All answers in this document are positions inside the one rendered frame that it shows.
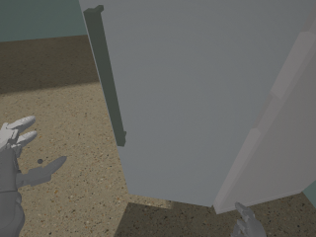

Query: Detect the robot left forearm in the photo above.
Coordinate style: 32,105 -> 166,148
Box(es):
0,191 -> 26,237

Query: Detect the handle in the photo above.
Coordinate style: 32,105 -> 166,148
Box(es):
83,5 -> 126,147

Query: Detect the fridge door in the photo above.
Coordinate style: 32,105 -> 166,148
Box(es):
79,0 -> 316,207

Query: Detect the right robot hand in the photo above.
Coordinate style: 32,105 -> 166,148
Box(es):
230,202 -> 267,237

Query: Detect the left robot hand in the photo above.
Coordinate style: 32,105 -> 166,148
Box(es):
0,116 -> 67,193

